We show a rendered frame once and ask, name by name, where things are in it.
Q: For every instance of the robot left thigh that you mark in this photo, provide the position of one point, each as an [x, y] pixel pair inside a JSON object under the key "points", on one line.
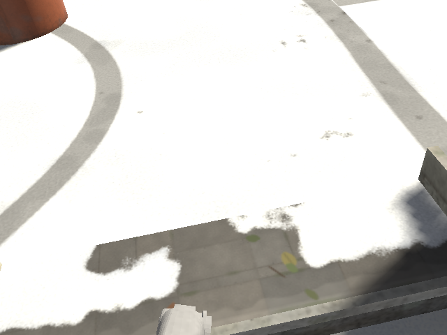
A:
{"points": [[184, 320]]}

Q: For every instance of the left robot shin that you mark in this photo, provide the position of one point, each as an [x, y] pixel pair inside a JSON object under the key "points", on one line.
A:
{"points": [[162, 312]]}

